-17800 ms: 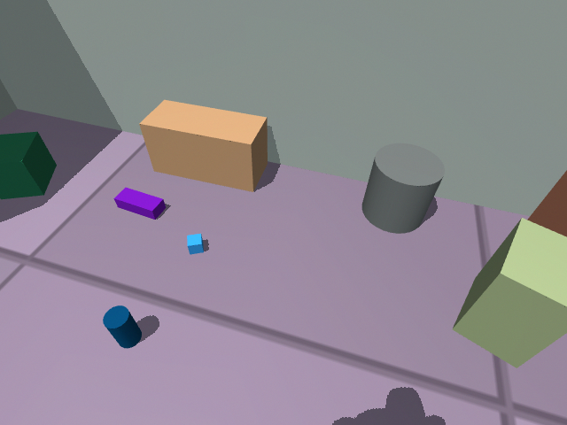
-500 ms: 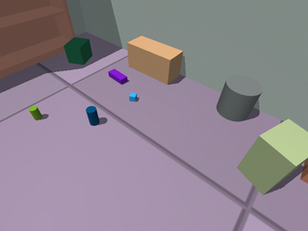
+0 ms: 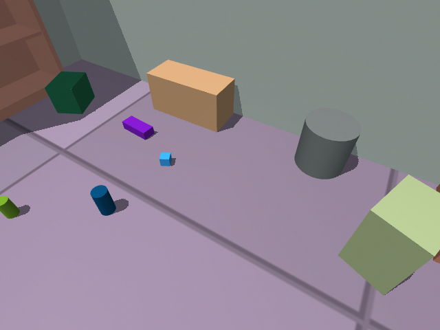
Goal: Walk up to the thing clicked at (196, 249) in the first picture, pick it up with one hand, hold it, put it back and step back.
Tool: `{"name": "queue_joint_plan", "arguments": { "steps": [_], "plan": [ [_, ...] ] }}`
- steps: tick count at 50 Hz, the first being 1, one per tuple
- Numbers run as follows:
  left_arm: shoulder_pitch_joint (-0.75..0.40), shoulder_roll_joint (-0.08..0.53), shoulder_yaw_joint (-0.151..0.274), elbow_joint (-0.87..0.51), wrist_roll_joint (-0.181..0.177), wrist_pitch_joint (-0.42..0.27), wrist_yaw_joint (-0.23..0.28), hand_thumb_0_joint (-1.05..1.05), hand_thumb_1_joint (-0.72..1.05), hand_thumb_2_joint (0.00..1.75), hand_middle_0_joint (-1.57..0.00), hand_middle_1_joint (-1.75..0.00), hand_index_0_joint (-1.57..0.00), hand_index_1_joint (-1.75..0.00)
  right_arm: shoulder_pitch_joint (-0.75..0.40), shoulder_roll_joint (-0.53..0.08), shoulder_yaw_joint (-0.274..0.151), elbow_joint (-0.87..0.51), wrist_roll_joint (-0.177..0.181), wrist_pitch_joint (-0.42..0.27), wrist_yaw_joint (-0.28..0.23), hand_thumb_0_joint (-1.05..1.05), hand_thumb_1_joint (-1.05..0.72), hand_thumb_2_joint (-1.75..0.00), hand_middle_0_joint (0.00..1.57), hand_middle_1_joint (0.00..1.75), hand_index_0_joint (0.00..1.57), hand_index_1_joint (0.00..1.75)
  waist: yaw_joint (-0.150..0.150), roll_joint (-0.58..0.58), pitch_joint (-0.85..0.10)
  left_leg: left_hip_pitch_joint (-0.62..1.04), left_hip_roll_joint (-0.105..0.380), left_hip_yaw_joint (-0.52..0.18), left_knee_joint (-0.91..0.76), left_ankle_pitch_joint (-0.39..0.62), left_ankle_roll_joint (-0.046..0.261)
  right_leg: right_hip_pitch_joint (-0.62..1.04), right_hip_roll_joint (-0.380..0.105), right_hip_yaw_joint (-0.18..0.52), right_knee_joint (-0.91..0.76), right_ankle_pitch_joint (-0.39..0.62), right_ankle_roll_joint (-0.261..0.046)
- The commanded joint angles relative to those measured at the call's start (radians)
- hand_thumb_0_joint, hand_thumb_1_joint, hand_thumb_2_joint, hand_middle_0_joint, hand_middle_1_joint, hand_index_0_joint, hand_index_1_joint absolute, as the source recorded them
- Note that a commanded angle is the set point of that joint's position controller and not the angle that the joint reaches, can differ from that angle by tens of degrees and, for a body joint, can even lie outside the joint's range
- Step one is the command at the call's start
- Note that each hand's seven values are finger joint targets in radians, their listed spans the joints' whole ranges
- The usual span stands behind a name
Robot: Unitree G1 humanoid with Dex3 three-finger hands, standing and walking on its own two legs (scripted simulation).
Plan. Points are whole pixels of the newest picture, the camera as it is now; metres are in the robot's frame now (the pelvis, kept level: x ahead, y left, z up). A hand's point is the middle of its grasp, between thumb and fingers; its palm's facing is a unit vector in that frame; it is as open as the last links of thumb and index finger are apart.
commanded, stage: walk up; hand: left
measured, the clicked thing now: (165, 159) +1.27 +0.28 -0.73
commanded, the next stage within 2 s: none
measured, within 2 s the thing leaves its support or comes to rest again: neither
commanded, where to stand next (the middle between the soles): +0.91 -0.02 m, yaw +1 degrees
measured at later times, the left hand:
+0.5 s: hand (87, 300) +0.26 +0.28 -0.16, palm faces +0.00 -0.93 -0.36, open 7.4 cm
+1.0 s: hand (127, 185) +0.55 +0.23 -0.11, palm faces -0.01 -0.91 -0.42, open 7.4 cm
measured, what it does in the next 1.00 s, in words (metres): walks ahead: right foot, then left foot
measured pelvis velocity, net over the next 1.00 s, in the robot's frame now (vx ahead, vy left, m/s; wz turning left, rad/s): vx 0.47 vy -0.05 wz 0.01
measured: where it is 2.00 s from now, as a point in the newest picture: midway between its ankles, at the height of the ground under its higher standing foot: (216, 217)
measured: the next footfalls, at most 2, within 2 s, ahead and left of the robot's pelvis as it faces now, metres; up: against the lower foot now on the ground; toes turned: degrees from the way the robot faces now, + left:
right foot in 0.02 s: +0.17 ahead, -0.14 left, +0.00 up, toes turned -5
left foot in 0.46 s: +0.39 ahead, +0.12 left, +0.00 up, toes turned +6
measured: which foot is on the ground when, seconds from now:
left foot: down 0.00-0.06, up 0.08-0.44, down 0.46-0.88, up 0.90-1.00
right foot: up 0.00-0.00, down 0.02-0.48, up 0.50-0.84, down 0.86-1.00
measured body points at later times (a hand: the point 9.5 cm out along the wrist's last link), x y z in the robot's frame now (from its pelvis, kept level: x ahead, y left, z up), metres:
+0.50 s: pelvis +0.26 +0.00 -0.01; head +0.28 +0.01 +0.43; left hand +0.26 +0.33 -0.13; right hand +0.38 -0.33 -0.10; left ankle +0.35 +0.12 -0.73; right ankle +0.13 -0.13 -0.72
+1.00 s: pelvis +0.47 -0.05 +0.00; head +0.49 -0.08 +0.45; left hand +0.55 +0.28 -0.08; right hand +0.53 -0.37 -0.13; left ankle +0.42 +0.10 -0.66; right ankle +0.51 -0.16 -0.73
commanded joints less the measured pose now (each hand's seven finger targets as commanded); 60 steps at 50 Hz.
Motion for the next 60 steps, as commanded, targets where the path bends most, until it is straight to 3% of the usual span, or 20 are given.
{"name": "queue_joint_plan", "arguments": {
  "steps": [1,3,4,5,9,13,17,20,22,23,24,25,30,35,42,43,44,45,50,60],
  "plan": [
    [0.124,0.222,0.079,-0.037,-0.005,-0.049,0.035,0.00,0.90,0.90,-0.20,-0.30,-0.20,-0.30,-0.049,-0.220,-0.052,-0.115,0.004,-0.020,-0.029,0.00,-0.90,-0.90,0.20,0.30,0.20,0.30,0.129,-0.069,-0.105,-0.289,0.112,-0.033,0.314,0.348,0.144,0.471,0.081,-0.057,-0.088,-0.092,-0.038],
    [0.250,0.384,0.112,-0.039,-0.015,-0.058,0.058,0.00,0.90,0.90,-0.20,-0.30,-0.20,-0.30,-0.041,-0.188,-0.033,-0.150,0.027,-0.015,-0.035,0.00,-0.90,-0.90,0.20,0.30,0.20,0.30,0.174,-0.330,-0.151,-0.687,-0.075,-0.045,0.765,-0.148,0.072,0.645,-0.306,0.677,-0.385,-0.389,-0.220],
    [0.185,0.363,0.104,-0.068,-0.026,-0.056,0.062,0.00,0.90,0.90,-0.20,-0.30,-0.20,-0.30,-0.094,-0.247,-0.047,-0.129,0.015,-0.009,-0.041,0.00,-0.90,-0.90,0.20,0.30,0.20,0.30,0.156,-0.159,-0.076,-0.675,0.003,-0.172,0.850,-0.136,0.071,0.511,-0.333,0.667,-0.375,-0.363,-0.259],
    [0.124,0.321,0.093,-0.084,-0.036,-0.057,0.065,0.00,0.90,0.90,-0.20,-0.30,-0.20,-0.30,-0.080,-0.246,-0.050,-0.105,0.031,-0.008,-0.036,0.00,-0.90,-0.90,0.20,0.30,0.20,0.30,0.122,-0.082,-0.036,-0.643,0.029,-0.218,0.852,-0.054,0.077,0.431,-0.277,0.495,-0.356,-0.274,-0.237],
    [0.050,0.229,0.061,-0.119,-0.028,-0.074,0.071,0.00,0.90,0.90,-0.20,-0.30,-0.20,-0.30,0.004,-0.206,-0.044,-0.065,0.019,0.002,-0.007,0.00,-0.90,-0.90,0.20,0.30,0.20,0.30,0.049,-0.150,0.017,-0.561,0.066,-0.149,0.656,0.093,0.053,0.268,-0.139,0.197,-0.377,-0.096,-0.187],
    [0.067,0.249,0.069,-0.151,-0.018,-0.084,0.071,0.00,0.90,0.90,-0.20,-0.30,-0.20,-0.30,-0.101,-0.182,-0.046,-0.107,0.002,0.007,0.012,0.00,-0.90,-0.90,0.20,0.30,0.20,0.30,0.068,-0.122,0.043,-0.568,0.087,-0.107,0.425,0.117,0.010,0.245,-0.159,0.121,-0.398,-0.085,-0.220],
    [0.084,0.248,0.063,-0.169,-0.013,-0.083,0.066,0.00,0.90,0.90,-0.20,-0.30,-0.20,-0.30,-0.187,-0.163,-0.049,-0.145,0.000,-0.006,0.022,0.00,-0.90,-0.90,0.20,0.30,0.20,0.30,0.087,-0.092,0.029,-0.467,0.071,-0.068,0.230,0.242,0.026,0.252,-0.142,0.067,-0.345,0.008,-0.185],
    [0.079,0.267,0.061,-0.171,-0.014,-0.075,0.068,0.00,0.90,0.90,-0.20,-0.30,-0.20,-0.30,-0.178,-0.173,-0.060,-0.144,0.003,-0.011,0.022,0.00,-0.90,-0.90,0.20,0.30,0.20,0.30,0.064,-0.076,0.002,-0.354,0.042,-0.034,0.180,0.237,0.051,0.245,-0.152,0.061,-0.269,0.024,-0.172],
    [0.086,0.239,0.044,-0.176,-0.015,-0.068,0.073,0.00,0.90,0.90,-0.20,-0.30,-0.20,-0.30,-0.040,-0.214,-0.079,-0.100,-0.003,-0.018,0.012,0.00,-0.90,-0.90,0.20,0.30,0.20,0.30,-0.015,0.048,-0.062,-0.109,-0.017,-0.013,0.128,0.191,0.087,0.169,-0.089,-0.002,-0.017,0.192,-0.133],
    [0.123,0.184,0.021,-0.180,-0.023,-0.064,0.079,0.00,0.90,0.90,-0.20,-0.30,-0.20,-0.30,0.104,-0.270,-0.099,-0.072,-0.022,-0.025,-0.001,0.00,-0.90,-0.90,0.20,0.30,0.20,0.30,-0.077,0.188,-0.147,0.047,0.071,-0.154,0.053,0.073,0.142,0.080,-0.018,-0.053,0.284,0.172,-0.095],
    [0.168,0.109,0.006,-0.193,-0.038,-0.061,0.081,0.00,0.90,0.90,-0.20,-0.30,-0.20,-0.30,0.156,-0.358,-0.120,-0.095,-0.028,-0.032,-0.016,0.00,-0.90,-0.90,0.20,0.30,0.20,0.30,-0.080,0.357,-0.197,0.218,0.343,-0.647,-0.048,-0.007,0.235,-0.188,0.142,-0.029,0.537,-0.244,-0.034],
    [0.146,0.223,0.029,-0.170,-0.037,-0.054,0.097,0.00,0.90,0.90,-0.20,-0.30,-0.20,-0.30,0.127,-0.379,-0.127,-0.112,0.019,-0.030,-0.018,0.00,-0.90,-0.90,0.20,0.30,0.20,0.30,-0.082,0.204,-0.210,0.163,0.414,-0.797,-0.129,-0.018,0.318,-0.208,0.119,0.097,0.617,-0.365,-0.050],
    [0.183,0.199,0.024,-0.109,-0.036,-0.046,0.078,0.00,0.90,0.90,-0.20,-0.30,-0.20,-0.30,-0.044,-0.243,-0.061,-0.154,0.034,-0.037,-0.034,0.00,-0.90,-0.90,0.20,0.30,0.20,0.30,0.034,0.155,-0.025,-0.165,0.257,-0.266,-0.105,0.410,0.231,-0.078,0.015,0.109,0.487,-0.191,-0.019],
    [0.071,0.172,0.029,-0.149,-0.015,-0.039,0.042,0.00,0.90,0.90,-0.20,-0.30,-0.20,-0.30,-0.050,-0.278,-0.070,-0.182,0.017,-0.043,-0.028,0.00,-0.90,-0.90,0.20,0.30,0.20,0.30,0.010,0.177,0.010,-0.206,0.256,-0.196,-0.140,0.263,0.274,-0.043,-0.019,0.025,0.187,-0.120,0.011],
    [0.167,0.212,0.069,-0.097,-0.003,-0.060,0.048,0.00,0.90,0.90,-0.20,-0.30,-0.20,-0.30,-0.102,-0.229,-0.045,-0.201,0.021,-0.020,-0.018,0.00,-0.90,-0.90,0.20,0.30,0.20,0.30,0.108,0.028,-0.059,-0.428,0.135,-0.079,0.171,0.104,0.166,0.394,0.087,-0.081,-0.044,-0.047,-0.025],
    [0.263,0.268,0.094,-0.081,0.001,-0.071,0.062,0.00,0.90,0.90,-0.20,-0.30,-0.20,-0.30,-0.059,-0.167,-0.024,-0.205,0.022,-0.021,-0.019,0.00,-0.90,-0.90,0.20,0.30,0.20,0.30,0.155,-0.192,-0.105,-0.534,0.057,-0.019,0.471,0.084,0.123,0.526,-0.031,0.122,-0.175,-0.232,-0.064],
    [0.296,0.374,0.108,-0.101,-0.006,-0.083,0.074,0.00,0.90,0.90,-0.20,-0.30,-0.20,-0.30,-0.047,-0.137,-0.010,-0.222,0.028,-0.017,-0.022,0.00,-0.90,-0.90,0.20,0.30,0.20,0.30,0.154,-0.334,-0.106,-0.736,-0.070,-0.023,0.705,-0.157,0.069,0.563,-0.316,0.633,-0.376,-0.368,-0.175],
    [0.243,0.369,0.096,-0.114,-0.017,-0.080,0.076,0.00,0.90,0.90,-0.20,-0.30,-0.20,-0.30,-0.101,-0.226,-0.035,-0.194,0.015,-0.001,-0.037,0.00,-0.90,-0.90,0.20,0.30,0.20,0.30,0.146,-0.193,-0.042,-0.722,-0.002,-0.149,0.782,-0.181,0.065,0.434,-0.368,0.700,-0.380,-0.407,-0.247],
    [0.102,0.248,0.057,-0.151,-0.025,-0.084,0.087,0.00,0.90,0.90,-0.20,-0.30,-0.20,-0.30,-0.007,-0.204,-0.037,-0.108,0.027,0.004,-0.016,0.00,-0.90,-0.90,0.20,0.30,0.20,0.30,0.050,-0.156,0.005,-0.581,0.044,-0.168,0.638,0.029,0.049,0.273,-0.170,0.195,-0.329,0.031,-0.194],
    [0.125,0.262,0.054,-0.188,-0.015,-0.078,0.084,0.00,0.90,0.90,-0.20,-0.30,-0.20,-0.30,-0.149,-0.162,-0.045,-0.156,0.010,-0.005,0.015,0.00,-0.90,-0.90,0.20,0.30,0.20,0.30,0.064,-0.118,-0.015,-0.375,0.014,-0.031,0.215,0.190,0.053,0.235,-0.158,0.047,-0.235,0.087,-0.175]
  ]
}}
